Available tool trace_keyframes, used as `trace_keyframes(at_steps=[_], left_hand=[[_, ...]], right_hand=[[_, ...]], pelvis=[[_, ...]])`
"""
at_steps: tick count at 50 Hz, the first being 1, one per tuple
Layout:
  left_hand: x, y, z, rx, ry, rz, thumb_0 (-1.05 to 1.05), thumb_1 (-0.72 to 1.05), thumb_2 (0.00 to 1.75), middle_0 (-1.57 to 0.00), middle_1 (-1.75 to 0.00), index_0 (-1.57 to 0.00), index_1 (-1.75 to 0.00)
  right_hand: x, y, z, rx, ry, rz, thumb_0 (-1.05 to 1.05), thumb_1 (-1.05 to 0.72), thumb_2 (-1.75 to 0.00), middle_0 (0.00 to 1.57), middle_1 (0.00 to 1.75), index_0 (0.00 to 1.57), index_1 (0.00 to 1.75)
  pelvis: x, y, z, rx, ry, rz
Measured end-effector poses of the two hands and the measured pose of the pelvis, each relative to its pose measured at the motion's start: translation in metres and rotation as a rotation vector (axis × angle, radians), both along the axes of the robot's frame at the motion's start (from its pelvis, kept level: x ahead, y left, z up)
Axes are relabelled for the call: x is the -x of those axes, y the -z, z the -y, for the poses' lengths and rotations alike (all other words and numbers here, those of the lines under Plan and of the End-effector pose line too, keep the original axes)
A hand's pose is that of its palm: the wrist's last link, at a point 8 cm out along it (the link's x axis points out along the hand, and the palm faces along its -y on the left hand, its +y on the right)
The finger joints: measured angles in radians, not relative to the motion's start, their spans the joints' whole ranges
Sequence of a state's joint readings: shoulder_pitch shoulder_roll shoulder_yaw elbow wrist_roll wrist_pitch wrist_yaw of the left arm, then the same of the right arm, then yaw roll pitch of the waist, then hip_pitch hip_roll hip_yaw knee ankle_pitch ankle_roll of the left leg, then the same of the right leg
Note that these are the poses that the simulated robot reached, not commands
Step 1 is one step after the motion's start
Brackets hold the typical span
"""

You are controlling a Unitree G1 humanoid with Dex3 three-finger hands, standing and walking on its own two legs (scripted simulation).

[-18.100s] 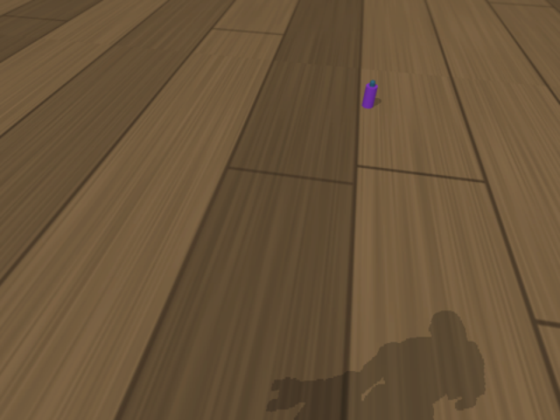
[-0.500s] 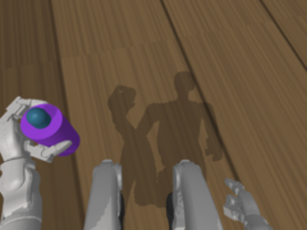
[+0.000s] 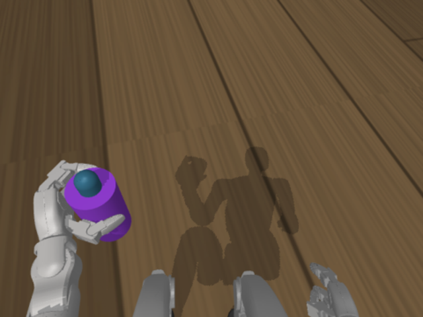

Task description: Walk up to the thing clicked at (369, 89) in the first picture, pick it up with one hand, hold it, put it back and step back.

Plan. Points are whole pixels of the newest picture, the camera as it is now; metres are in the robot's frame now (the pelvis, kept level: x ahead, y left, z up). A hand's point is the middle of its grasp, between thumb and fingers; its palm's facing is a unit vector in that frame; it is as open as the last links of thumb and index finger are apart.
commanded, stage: lift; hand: left
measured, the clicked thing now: (99, 202) +0.33 +0.20 +0.01
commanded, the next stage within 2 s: hold in 1.04 s
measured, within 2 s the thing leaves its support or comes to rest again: neither
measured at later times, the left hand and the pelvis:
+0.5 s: hand (88, 180) +0.34 +0.19 +0.08, palm faces +0.28 -0.96 -0.04, open 11.1 cm; pelvis +0.02 +0.00 +0.06, yaw +1 degrees
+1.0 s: hand (92, 162) +0.36 +0.18 +0.11, palm faces +0.29 -0.96 -0.03, open 11.1 cm; pelvis +0.03 -0.01 +0.09, yaw +1 degrees
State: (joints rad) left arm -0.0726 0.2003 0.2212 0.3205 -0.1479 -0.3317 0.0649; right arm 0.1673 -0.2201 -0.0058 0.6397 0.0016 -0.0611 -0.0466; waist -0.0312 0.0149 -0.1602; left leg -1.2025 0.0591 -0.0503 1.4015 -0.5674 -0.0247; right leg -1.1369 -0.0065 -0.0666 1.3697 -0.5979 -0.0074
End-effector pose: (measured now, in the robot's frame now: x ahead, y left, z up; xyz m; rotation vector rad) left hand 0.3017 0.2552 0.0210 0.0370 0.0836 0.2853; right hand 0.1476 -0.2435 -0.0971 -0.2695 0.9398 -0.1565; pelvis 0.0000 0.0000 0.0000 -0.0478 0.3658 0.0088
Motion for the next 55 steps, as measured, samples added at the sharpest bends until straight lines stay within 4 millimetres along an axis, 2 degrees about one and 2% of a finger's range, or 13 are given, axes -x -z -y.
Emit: trace_keyframes(at_steps=[9,25,36,55], left_hand=[[0.003,-0.028,0.006,0.004,0.002,-0.011,-0.02,-0.61,0.96,-0.76,-1.10,-0.76,-1.11],[-0.003,-0.067,0.017,0.002,0.004,0.005,-0.02,-0.61,0.95,-0.77,-1.08,-0.77,-1.09],[-0.012,-0.083,0.022,0.006,-0.007,0.012,-0.02,-0.60,0.93,-0.77,-1.08,-0.77,-1.09],[-0.019,-0.097,0.028,0.011,-0.005,0.014,-0.02,-0.60,0.93,-0.76,-1.09,-0.76,-1.09]], right_hand=[[0.005,-0.027,-0.004,-0.018,-0.007,-0.015,0.01,-0.91,-0.89,0.20,0.30,0.20,0.30],[-0.001,-0.056,-0.011,-0.035,-0.021,-0.016,0.01,-0.91,-0.89,0.20,0.30,0.20,0.30],[-0.008,-0.069,-0.009,-0.031,-0.022,-0.022,0.01,-0.91,-0.89,0.20,0.30,0.20,0.30],[-0.009,-0.084,-0.001,-0.023,-0.004,-0.043,0.01,-0.91,-0.90,0.20,0.30,0.20,0.30]], pelvis=[[-0.007,-0.029,0.000,-0.007,-0.006,0.057],[-0.017,-0.061,0.001,-0.017,-0.010,0.128],[-0.025,-0.075,0.004,-0.024,-0.012,0.158],[-0.035,-0.089,0.006,-0.029,-0.009,0.200]])
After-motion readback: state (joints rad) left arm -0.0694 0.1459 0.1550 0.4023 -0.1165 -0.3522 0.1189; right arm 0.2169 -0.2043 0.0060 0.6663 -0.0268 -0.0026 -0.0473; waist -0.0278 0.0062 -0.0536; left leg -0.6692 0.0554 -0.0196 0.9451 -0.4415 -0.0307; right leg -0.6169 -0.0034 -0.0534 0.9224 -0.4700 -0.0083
